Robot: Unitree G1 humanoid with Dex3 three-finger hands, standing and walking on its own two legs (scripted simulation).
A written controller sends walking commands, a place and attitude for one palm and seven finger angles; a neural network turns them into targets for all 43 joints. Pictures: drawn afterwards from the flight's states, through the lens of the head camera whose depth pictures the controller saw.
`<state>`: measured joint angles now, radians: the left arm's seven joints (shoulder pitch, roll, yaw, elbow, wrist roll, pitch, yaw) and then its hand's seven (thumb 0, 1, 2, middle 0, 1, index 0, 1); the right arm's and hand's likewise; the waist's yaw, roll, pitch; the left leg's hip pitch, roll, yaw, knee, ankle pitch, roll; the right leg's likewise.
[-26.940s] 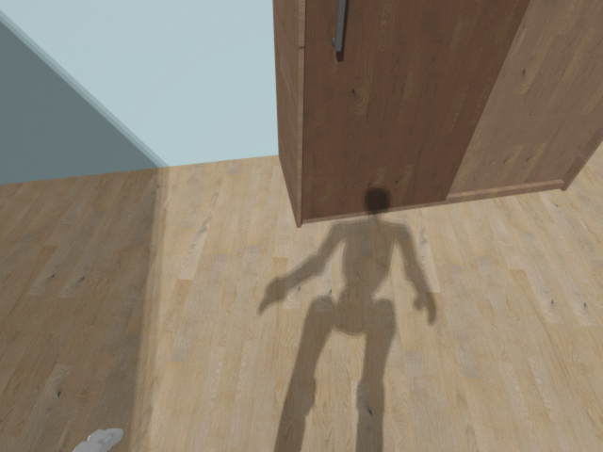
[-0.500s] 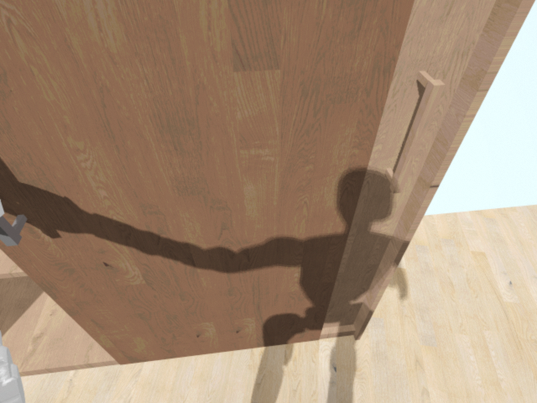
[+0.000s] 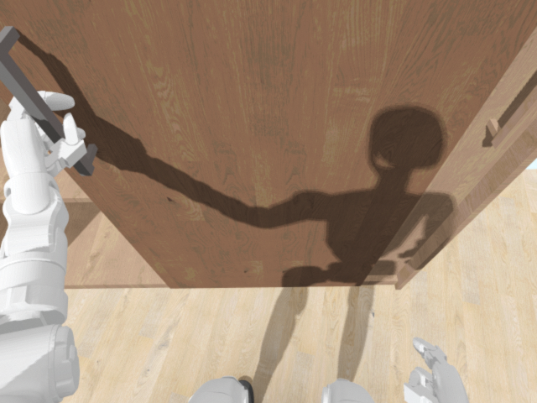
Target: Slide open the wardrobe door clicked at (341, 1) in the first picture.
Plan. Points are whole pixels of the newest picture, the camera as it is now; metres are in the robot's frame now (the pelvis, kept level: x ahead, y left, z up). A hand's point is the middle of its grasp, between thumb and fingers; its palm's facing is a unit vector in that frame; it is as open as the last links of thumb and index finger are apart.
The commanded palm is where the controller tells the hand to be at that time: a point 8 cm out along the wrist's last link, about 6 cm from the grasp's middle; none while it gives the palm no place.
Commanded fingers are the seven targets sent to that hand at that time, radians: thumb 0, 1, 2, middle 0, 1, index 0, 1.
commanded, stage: stop walking and hold the door there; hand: left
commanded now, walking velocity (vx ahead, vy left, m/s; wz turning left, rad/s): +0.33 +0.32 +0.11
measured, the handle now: (53, 112) +0.44 +0.34 +0.16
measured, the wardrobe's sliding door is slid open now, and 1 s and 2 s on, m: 0.53 0.53 0.53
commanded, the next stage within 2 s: loosen the grip on the handle in 1.24 s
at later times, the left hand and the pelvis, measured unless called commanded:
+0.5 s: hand (71, 150) +0.40 +0.31 +0.13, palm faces +0.27 -0.96 -0.10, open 5.2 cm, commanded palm +0.37 +0.32 +0.13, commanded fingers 0.00 0.90 0.90 -0.45 -1.40 -0.45 -1.40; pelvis -0.01 +0.11 -0.02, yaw +5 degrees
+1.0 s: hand (72, 152) +0.39 +0.31 +0.13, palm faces +0.25 -0.96 -0.10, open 5.8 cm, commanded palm +0.37 +0.32 +0.13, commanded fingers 0.00 0.90 0.90 -0.45 -1.40 -0.45 -1.40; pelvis +0.01 +0.12 +0.00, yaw +6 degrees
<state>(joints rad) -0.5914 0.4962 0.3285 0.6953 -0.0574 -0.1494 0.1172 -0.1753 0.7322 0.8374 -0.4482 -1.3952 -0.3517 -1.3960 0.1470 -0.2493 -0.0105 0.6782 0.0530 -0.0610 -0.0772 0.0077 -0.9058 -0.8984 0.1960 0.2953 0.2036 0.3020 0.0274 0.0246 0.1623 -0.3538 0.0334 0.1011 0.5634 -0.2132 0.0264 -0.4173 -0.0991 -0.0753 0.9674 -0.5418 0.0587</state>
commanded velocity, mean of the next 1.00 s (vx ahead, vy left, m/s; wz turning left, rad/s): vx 0.06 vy -0.02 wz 0.02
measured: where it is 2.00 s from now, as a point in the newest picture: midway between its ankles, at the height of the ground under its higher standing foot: outside the picture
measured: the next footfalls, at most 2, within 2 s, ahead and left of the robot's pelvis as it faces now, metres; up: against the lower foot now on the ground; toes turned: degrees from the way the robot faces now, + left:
right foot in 0.12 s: -0.02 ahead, -0.06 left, +0.00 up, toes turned -9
left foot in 0.42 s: +0.04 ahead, +0.25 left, +0.00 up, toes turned +5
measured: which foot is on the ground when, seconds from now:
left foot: down 0.00-0.12, up 0.14-0.40, down 0.42-1.00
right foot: up 0.00-0.10, down 0.12-0.40, up 0.42-0.64, down 0.66-1.00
